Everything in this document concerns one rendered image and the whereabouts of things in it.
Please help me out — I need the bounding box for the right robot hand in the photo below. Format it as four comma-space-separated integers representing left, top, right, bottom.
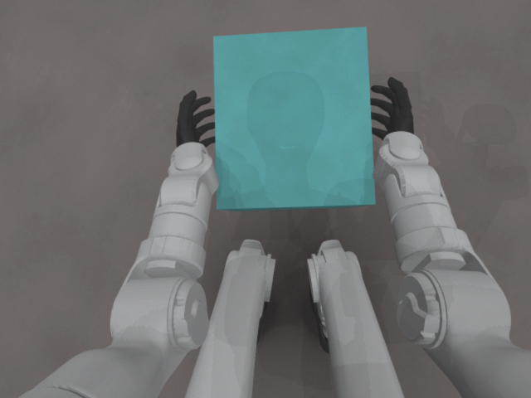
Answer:
370, 77, 414, 140

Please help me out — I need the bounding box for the robot right foot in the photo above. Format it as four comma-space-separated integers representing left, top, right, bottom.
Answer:
309, 284, 329, 354

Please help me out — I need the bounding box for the left robot forearm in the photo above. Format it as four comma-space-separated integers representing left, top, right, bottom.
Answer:
110, 142, 219, 339

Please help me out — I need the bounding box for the carton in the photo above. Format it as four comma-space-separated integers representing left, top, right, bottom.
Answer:
213, 27, 376, 211

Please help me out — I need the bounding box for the right robot forearm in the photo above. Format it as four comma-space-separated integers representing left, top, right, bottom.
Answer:
373, 131, 511, 332

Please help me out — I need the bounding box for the robot left thigh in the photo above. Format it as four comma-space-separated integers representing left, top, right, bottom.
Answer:
184, 247, 275, 398

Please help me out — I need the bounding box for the robot left upper arm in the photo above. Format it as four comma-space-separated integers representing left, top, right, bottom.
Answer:
18, 276, 209, 398

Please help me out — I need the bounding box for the robot right upper arm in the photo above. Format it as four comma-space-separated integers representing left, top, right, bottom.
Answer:
396, 269, 531, 398

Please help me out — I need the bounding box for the left robot hand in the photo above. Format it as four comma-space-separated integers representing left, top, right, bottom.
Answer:
176, 90, 216, 147

